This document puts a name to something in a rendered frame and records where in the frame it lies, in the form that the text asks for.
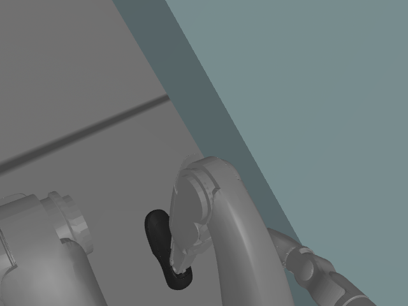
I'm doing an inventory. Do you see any right robot foot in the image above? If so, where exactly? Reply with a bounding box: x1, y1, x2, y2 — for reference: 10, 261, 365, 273
145, 209, 193, 290

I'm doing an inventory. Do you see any right robot arm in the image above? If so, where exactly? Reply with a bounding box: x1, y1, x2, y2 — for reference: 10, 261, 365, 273
286, 246, 377, 306

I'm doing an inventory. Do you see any right robot hand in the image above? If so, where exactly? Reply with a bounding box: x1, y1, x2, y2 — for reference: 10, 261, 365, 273
267, 228, 302, 269

